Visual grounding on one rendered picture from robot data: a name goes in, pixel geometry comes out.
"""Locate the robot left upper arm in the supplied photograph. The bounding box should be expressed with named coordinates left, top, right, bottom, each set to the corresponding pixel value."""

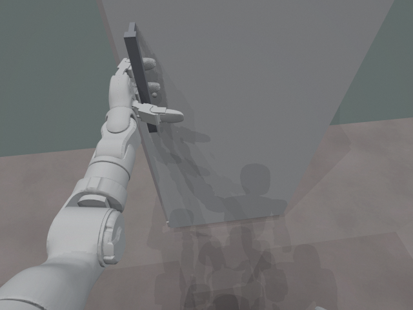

left=0, top=207, right=126, bottom=310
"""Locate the fridge door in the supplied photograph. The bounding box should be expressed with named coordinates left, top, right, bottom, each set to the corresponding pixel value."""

left=102, top=0, right=394, bottom=228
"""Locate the left robot forearm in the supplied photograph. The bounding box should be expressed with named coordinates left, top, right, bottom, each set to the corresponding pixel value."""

left=46, top=107, right=141, bottom=256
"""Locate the handle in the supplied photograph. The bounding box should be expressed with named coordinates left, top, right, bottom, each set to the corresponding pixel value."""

left=124, top=22, right=157, bottom=133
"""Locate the left robot hand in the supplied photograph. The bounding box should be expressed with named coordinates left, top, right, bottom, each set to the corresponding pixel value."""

left=108, top=57, right=184, bottom=125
